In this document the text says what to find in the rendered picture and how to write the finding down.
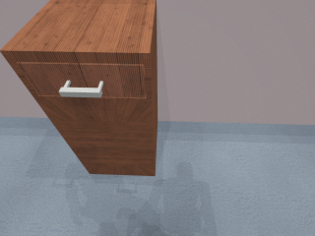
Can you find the handle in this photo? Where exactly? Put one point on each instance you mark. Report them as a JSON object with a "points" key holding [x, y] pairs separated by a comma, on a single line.
{"points": [[81, 92]]}

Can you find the cabinet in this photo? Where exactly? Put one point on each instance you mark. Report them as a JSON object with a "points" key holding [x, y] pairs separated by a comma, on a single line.
{"points": [[111, 135]]}

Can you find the drawer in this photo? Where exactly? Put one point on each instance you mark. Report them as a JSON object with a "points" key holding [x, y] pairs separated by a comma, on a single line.
{"points": [[119, 80]]}

